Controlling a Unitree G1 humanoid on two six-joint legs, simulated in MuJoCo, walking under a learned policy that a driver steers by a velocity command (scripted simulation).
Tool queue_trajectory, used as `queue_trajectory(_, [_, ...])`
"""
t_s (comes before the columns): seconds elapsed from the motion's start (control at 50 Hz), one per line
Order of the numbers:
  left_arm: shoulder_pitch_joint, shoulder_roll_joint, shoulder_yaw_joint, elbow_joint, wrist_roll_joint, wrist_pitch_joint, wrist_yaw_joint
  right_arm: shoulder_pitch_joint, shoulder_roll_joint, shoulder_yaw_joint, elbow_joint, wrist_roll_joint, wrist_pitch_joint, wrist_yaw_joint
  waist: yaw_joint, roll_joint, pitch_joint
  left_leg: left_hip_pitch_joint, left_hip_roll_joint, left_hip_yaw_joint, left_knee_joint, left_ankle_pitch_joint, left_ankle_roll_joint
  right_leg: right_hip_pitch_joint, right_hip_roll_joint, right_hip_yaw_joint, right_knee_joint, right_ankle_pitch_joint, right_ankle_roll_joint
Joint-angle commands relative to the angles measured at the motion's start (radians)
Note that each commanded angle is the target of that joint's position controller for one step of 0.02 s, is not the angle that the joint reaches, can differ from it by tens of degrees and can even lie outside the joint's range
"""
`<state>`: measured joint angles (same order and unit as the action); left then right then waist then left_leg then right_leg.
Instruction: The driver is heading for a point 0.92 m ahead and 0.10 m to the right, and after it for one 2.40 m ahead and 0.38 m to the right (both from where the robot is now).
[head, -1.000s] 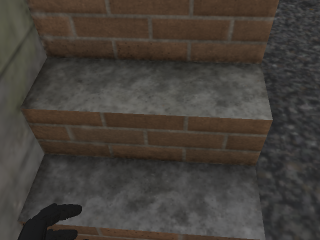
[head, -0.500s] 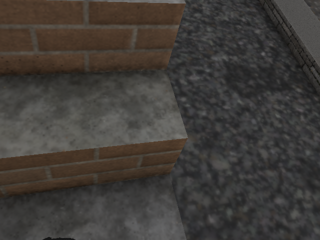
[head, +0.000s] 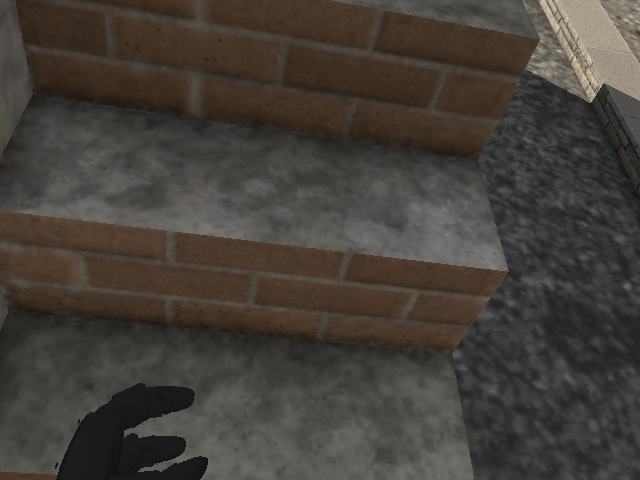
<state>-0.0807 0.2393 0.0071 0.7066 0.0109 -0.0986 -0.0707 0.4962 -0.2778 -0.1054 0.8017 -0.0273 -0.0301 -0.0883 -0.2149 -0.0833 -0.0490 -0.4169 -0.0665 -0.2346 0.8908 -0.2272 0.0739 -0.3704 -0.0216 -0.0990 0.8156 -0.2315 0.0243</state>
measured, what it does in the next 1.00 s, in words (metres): climbs: right foot, then left foot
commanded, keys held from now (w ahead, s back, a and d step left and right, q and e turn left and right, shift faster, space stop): w+q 0.06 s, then w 0.08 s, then w+e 0.86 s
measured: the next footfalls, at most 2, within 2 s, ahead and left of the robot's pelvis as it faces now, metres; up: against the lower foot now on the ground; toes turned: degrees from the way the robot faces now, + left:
right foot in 0.02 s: -0.02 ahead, -0.14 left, -0.01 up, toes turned -6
left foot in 0.36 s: +0.01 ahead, +0.22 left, -0.01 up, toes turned +9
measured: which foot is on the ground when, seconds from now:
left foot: down 0.00-0.10, up 0.12-0.34, down 0.36-0.70, up 0.72-1.00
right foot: up 0.00-0.00, down 0.02-0.30, up 0.32-0.66, down 0.68-1.00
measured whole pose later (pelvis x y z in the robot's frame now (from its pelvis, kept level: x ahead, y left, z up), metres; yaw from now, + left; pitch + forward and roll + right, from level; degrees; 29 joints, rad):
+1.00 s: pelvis +0.10 +0.12 +0.17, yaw -11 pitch +0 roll -3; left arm 0.08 0.28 0.07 0.75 0.03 0.02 0.03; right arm -0.02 -0.11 0.05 0.45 0.01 -0.05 -0.07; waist 0.02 -0.17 0.02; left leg -0.84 -0.04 -0.17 1.73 -0.43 -0.01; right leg -0.60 0.16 -0.04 0.86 -0.24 -0.15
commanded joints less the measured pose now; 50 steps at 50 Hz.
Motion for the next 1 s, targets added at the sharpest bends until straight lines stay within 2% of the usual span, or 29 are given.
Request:
queue_trajectory(0.02, [0.003,0.027,0.001,-0.087,-0.042,-0.048,0.025,-0.104,-0.080,0.016,-0.042,-0.054,0.010,-0.049,0.155,0.555,0.059,0.377,0.113,-0.147,-0.457,1.545,0.069,-0.125,0.022,-0.003,-0.324,-0.064,-0.079])
queue_trajectory(0.08, [0.122,0.045,0.003,-0.036,-0.030,-0.055,0.044,-0.118,-0.042,0.040,-0.026,0.015,-0.011,0.023,0.199,-0.027,-0.169,0.219,0.070,-0.090,-0.176,1.268,-0.006,0.384,-0.029,0.008,-0.516,0.450,-0.125])
queue_trajectory(0.1, [0.293,0.065,0.023,0.021,-0.019,-0.037,0.041,-0.136,-0.056,0.025,-0.018,0.077,-0.027,0.022,0.293,-0.171,-0.244,-0.107,0.010,-0.035,0.093,0.799,-0.097,0.732,-0.132,0.075,-0.477,0.735,-0.195])
queue_trajectory(0.12, [0.360,0.073,0.031,0.071,-0.002,-0.014,0.050,-0.183,-0.087,-0.002,-0.029,0.113,-0.048,0.018,0.342,-0.285,-0.178,-0.549,-0.135,0.118,0.522,-0.219,-0.150,0.974,-0.311,0.180,-0.414,1.194,-0.330])
queue_trajectory(0.14, [0.390,0.117,0.053,0.100,0.040,0.013,0.080,-0.189,-0.065,0.003,-0.044,0.090,-0.058,0.016,0.315,-0.168,-0.150,-0.725,-0.066,0.094,0.929,-0.434,-0.123,0.904,-0.441,0.155,-0.408,1.205,-0.361])
queue_trajectory(0.18, [0.391,0.191,0.088,0.163,0.066,0.005,0.100,-0.465,0.024,0.047,-0.245,0.023,-0.053,0.001,0.223,-0.144,0.058,-0.912,0.019,-0.014,1.117,-0.560,-0.040,0.692,-0.396,0.087,-0.540,0.840,-0.233])
queue_trajectory(0.24, [0.118,0.230,0.106,0.038,-0.013,0.010,0.093,-0.472,-0.058,0.005,-0.337,0.004,-0.004,-0.026,0.158,-0.281,0.113,-0.762,0.057,0.067,1.089,-0.776,-0.081,0.363,-0.374,-0.064,-0.698,0.820,-0.281])
queue_trajectory(0.26, [-0.068,0.233,0.100,-0.014,-0.028,0.013,0.098,-0.324,-0.064,0.004,-0.326,0.020,0.008,-0.029,0.026,-0.215,0.064,-0.426,0.096,0.126,0.796,-0.613,-0.088,0.146,-0.269,-0.184,-0.690,0.723,-0.222])
queue_trajectory(0.28, [-0.291,0.205,0.094,-0.093,0.006,0.024,0.092,-0.074,-0.076,-0.008,-0.239,0.030,0.002,-0.029,-0.136,-0.073,-0.030,0.001,0.118,0.139,0.332,-0.361,-0.088,-0.048,-0.111,-0.256,-0.478,0.745,-0.149])
queue_trajectory(0.3, [-0.201,0.188,0.090,-0.169,-0.028,0.048,0.111,0.115,-0.070,-0.013,-0.155,0.031,-0.028,-0.022,-0.190,0.224,-0.132,0.408,0.092,0.136,-0.288,0.280,-0.104,-0.108,0.022,-0.218,0.008,0.578,-0.108])
queue_trajectory(0.32, [-0.136,0.123,0.075,-0.237,-0.037,0.066,0.106,0.222,-0.146,-0.044,-0.084,0.053,-0.039,-0.035,-0.154,0.551,-0.250,0.856,0.155,-0.074,-0.459,0.648,-0.149,-0.523,0.153,-0.032,0.494,-0.214,-0.027])
queue_trajectory(0.34, [-0.139,0.045,0.062,-0.186,0.017,0.079,0.108,0.148,-0.093,-0.021,-0.091,0.023,-0.049,-0.048,-0.115,0.242,-0.002,0.499,0.242,0.108,-0.850,0.805,-0.068,-0.449,0.134,0.029,0.956,-0.401,-0.048])
queue_trajectory(0.36, [0.074,-0.016,0.061,-0.135,0.000,0.087,0.113,-0.014,-0.087,-0.002,-0.056,-0.034,-0.046,-0.020,0.047,0.259,0.039,0.532,0.227,0.219,-0.833,0.862,-0.028,-0.521,0.197,0.134,1.423,-0.477,-0.104])
queue_trajectory(0.38, [0.064,-0.078,0.040,-0.216,-0.015,0.063,0.106,-0.022,-0.147,0.018,-0.062,-0.064,-0.040,0.000,0.153,0.295,-0.068,0.820,0.357,0.122,-0.203,1.931,-0.037,-0.929,0.291,0.297,1.771,-0.526,-0.069])
queue_trajectory(0.4, [0.167,-0.025,0.038,-0.247,-0.023,0.051,0.092,-0.022,-0.184,-0.004,-0.094,-0.064,-0.037,-0.012,0.199,0.282,-0.250,0.954,0.525,0.059,-0.142,2.052,0.041,-1.034,0.276,0.369,1.789,-0.462,-0.046])
queue_trajectory(0.42, [0.173,0.030,0.041,-0.230,0.012,0.065,0.086,-0.137,-0.160,0.000,-0.141,-0.058,-0.011,-0.025,0.211,0.130,-0.275,0.832,0.526,0.079,-0.184,1.582,0.051,-1.029,0.248,0.306,1.833,-0.369,-0.019])
queue_trajectory(0.48, [0.125,0.026,0.046,-0.272,0.063,0.160,0.074,-0.332,-0.194,0.009,-0.182,-0.002,-0.027,-0.043,0.324,0.202,-0.025,0.310,0.532,0.236,-0.517,0.928,0.012,-0.877,0.108,0.222,1.540,-0.284,-0.048])
queue_trajectory(0.5, [0.017,0.032,0.045,-0.269,0.063,0.175,0.071,-0.212,-0.167,0.017,-0.131,0.003,-0.020,-0.050,0.247,0.056,-0.052,0.495,0.410,0.269,-0.506,1.008,-0.036,-0.923,0.112,0.124,1.457,-0.257,-0.073])
queue_trajectory(0.56, [-0.138,-0.079,-0.002,-0.324,0.020,0.195,0.075,0.046,-0.170,-0.004,-0.045,-0.010,-0.010,-0.051,0.118,0.243,-0.041,0.770,0.392,0.297,-0.518,1.221,-0.037,-1.098,0.039,0.029,1.201,-0.372,-0.112])
queue_trajectory(0.6, [-0.178,-0.107,-0.032,-0.347,0.037,0.198,0.053,0.036,-0.138,0.002,-0.030,-0.010,-0.011,-0.068,0.112,0.266,-0.022,0.770,0.411,0.331,-0.588,1.346,-0.044,-1.044,-0.001,0.050,0.972,-0.431,-0.155])
queue_trajectory(0.62, [-0.033,-0.149,-0.047,-0.262,0.001,0.218,0.058,-0.132,-0.145,0.012,-0.071,0.014,0.001,-0.056,0.210,0.197,-0.132,0.528,0.297,0.446,-0.628,1.653,-0.062,-0.566,0.103,-0.138,0.743,-0.500,-0.158])
queue_trajectory(0.64, [0.131,-0.028,-0.016,-0.233,-0.010,0.238,0.071,-0.265,-0.206,-0.004,-0.140,0.052,-0.023,-0.062,0.293,0.341,-0.151,0.454,0.364,0.376,-0.462,2.068,-0.074,-0.351,0.112,-0.067,0.526,-0.491,-0.184])
queue_trajectory(0.68, [0.281,0.079,0.036,-0.123,0.043,0.259,0.077,-0.190,-0.209,-0.002,-0.122,0.112,-0.040,-0.046,0.277,0.347,-0.298,0.392,0.360,0.393,-0.263,2.510,-0.145,-0.047,0.230,-0.243,0.482,-0.421,-0.233])
queue_trajectory(0.72, [0.277,0.117,0.057,-0.120,0.035,0.244,0.081,-0.263,-0.224,-0.007,-0.118,0.144,-0.048,0.007,0.313,0.236,-0.331,0.180,0.316,0.328,-0.068,1.477,-0.061,0.108,0.148,-0.057,0.300,-0.149,-0.260])
queue_trajectory(0.76, [0.063,0.164,0.087,-0.145,0.022,0.237,0.077,-0.351,-0.088,0.027,-0.161,0.063,-0.005,0.029,0.287,-0.023,-0.156,-0.029,0.043,0.314,0.268,0.166,-0.071,-0.028,0.105,0.173,-0.059,-0.108,-0.395])
queue_trajectory(0.78, [0.037,0.198,0.098,-0.162,0.035,0.217,0.074,-0.401,-0.044,0.038,-0.202,0.016,-0.005,0.028,0.288,-0.038,-0.117,-0.132,-0.046,0.212,0.652,0.001,-0.097,-0.136,0.020,0.412,-0.215,-0.226,-0.530])
queue_trajectory(0.88, [0.149,0.176,0.091,-0.029,0.091,0.083,0.115,-0.511,0.037,0.079,-0.408,-0.001,0.000,-0.035,0.282,0.100,0.074,-0.585,-0.010,-0.121,1.625,-0.484,-0.107,-0.275,-0.161,0.828,-0.345,-0.278,-0.470])
queue_trajectory(0.98, [-0.231,0.079,0.065,-0.123,-0.013,0.081,0.113,-0.121,-0.031,0.089,-0.254,0.053,-0.002,0.020,-0.023,0.304,0.091,0.208,0.097,0.152,0.473,-0.144,-0.087,-0.835,0.074,0.183,-0.147,0.118,-0.229])
queue_trajectory(1.0, [-0.202,0.075,0.072,-0.106,-0.003,0.090,0.102,-0.048,-0.031,0.089,-0.206,0.054,-0.007,0.018,-0.046,0.340,0.045,0.363,0.121,0.174,0.076,0.046,-0.094,-0.817,0.132,0.101,0.011,0.100,-0.174])
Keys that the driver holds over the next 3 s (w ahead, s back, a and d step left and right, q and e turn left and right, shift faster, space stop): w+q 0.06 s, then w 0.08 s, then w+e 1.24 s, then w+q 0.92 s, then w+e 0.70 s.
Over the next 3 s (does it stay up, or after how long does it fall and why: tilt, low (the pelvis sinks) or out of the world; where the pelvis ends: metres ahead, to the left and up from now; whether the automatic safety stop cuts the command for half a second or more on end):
stays up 0.25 0.05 0.24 its command is cut before an obstacle after 0.2 s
